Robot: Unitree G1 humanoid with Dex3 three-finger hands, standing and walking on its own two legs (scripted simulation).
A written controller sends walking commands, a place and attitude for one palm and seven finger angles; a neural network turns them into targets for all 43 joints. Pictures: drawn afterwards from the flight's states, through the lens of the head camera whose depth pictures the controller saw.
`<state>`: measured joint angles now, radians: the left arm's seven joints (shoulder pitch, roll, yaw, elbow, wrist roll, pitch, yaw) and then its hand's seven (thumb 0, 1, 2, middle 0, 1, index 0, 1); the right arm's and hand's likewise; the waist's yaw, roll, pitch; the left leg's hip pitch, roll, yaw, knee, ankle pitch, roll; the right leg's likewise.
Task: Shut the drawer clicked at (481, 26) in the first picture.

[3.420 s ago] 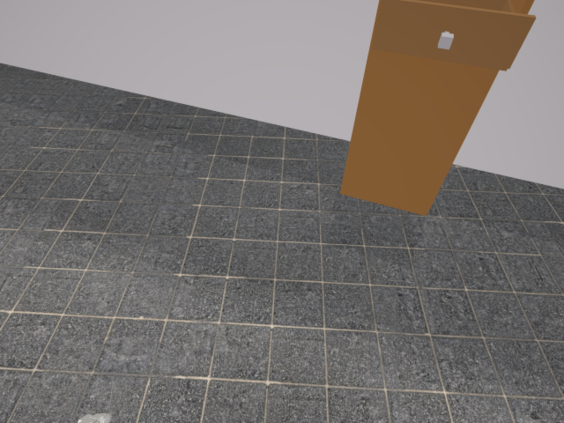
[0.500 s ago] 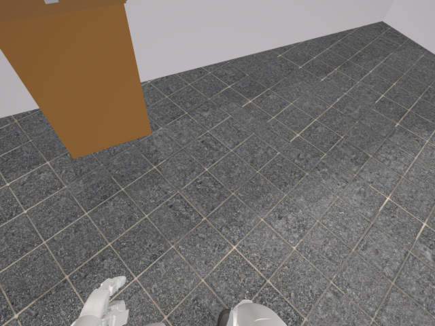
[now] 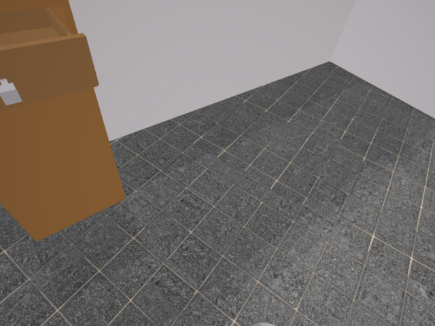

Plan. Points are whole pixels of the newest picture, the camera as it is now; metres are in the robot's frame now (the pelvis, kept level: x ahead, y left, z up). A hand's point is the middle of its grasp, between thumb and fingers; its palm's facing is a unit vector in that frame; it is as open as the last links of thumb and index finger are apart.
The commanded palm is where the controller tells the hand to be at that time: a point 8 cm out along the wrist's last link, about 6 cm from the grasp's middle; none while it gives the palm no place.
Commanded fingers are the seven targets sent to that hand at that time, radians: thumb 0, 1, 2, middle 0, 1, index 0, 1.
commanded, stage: walk to a spot facing it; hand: left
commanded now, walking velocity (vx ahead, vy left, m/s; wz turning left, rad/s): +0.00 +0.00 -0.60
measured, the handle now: (7, 89) +0.51 +0.52 +0.12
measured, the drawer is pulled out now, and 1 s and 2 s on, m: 0.20 0.20 0.20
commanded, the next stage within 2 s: turn to face it in 0.22 s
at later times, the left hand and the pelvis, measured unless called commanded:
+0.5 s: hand (176, 262) +0.29 +0.11 -0.17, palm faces -0.23 -0.94 -0.24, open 7.3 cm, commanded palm none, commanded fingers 0.00 0.90 0.90 -0.20 -0.30 -0.20 -0.30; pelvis +0.13 -0.04 -0.01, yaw -12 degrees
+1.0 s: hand (126, 288) +0.22 +0.22 -0.18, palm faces +0.08 -0.97 -0.23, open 7.4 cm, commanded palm none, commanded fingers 0.00 0.90 0.90 -0.20 -0.30 -0.20 -0.30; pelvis +0.16 +0.00 +0.00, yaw +2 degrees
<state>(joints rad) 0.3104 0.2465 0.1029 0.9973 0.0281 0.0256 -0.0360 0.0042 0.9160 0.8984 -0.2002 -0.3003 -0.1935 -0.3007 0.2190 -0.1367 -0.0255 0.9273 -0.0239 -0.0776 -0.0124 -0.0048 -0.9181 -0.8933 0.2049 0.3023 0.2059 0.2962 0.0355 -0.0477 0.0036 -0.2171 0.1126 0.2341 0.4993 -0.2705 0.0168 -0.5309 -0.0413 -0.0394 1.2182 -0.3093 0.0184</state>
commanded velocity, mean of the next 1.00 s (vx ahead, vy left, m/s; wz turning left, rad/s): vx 0.00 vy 0.00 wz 0.25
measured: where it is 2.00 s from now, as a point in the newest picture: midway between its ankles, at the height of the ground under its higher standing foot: outside the picture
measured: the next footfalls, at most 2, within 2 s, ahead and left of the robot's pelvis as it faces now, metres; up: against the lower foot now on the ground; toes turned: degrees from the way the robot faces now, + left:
right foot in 0.32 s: +0.19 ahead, -0.15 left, +0.00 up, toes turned -18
left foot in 0.70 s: +0.23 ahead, +0.07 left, +0.00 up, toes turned +3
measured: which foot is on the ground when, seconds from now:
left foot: down 0.00-0.30, up 0.32-0.68, down 0.70-1.00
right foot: up 0.00-0.30, down 0.32-0.70, up 0.72-1.00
